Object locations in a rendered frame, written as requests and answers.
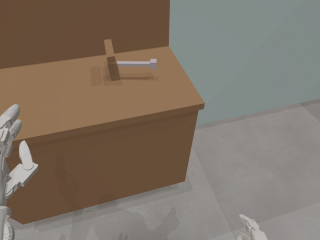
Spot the robot left hand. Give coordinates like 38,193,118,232
0,104,38,206

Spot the counter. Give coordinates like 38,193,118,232
0,0,205,225

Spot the left robot forearm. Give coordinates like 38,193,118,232
0,206,15,240

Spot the robot right hand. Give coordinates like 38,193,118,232
237,214,268,240

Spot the tap lever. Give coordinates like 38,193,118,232
117,59,157,69

